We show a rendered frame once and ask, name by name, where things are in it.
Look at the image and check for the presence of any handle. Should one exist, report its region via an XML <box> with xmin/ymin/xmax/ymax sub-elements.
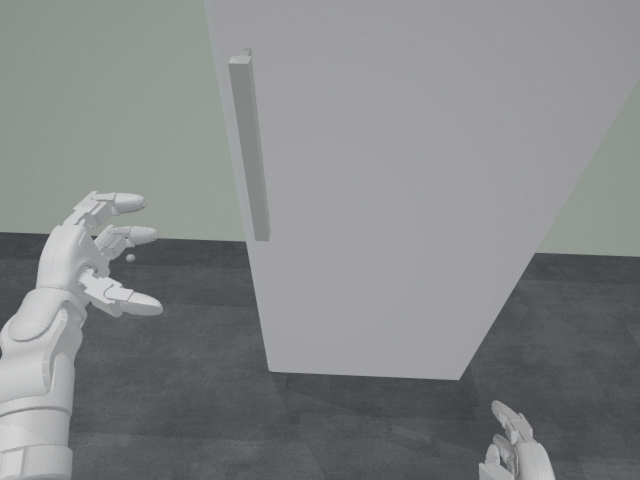
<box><xmin>228</xmin><ymin>47</ymin><xmax>271</xmax><ymax>242</ymax></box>

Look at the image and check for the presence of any fridge door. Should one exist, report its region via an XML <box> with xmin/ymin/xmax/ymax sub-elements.
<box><xmin>209</xmin><ymin>0</ymin><xmax>640</xmax><ymax>380</ymax></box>

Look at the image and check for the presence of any robot left hand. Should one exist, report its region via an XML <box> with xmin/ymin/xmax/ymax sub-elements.
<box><xmin>36</xmin><ymin>191</ymin><xmax>163</xmax><ymax>317</ymax></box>

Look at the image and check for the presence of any left robot forearm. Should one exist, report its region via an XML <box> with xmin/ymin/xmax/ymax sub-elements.
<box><xmin>0</xmin><ymin>288</ymin><xmax>87</xmax><ymax>480</ymax></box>

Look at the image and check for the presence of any robot right hand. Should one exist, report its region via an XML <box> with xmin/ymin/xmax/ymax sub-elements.
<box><xmin>479</xmin><ymin>400</ymin><xmax>556</xmax><ymax>480</ymax></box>

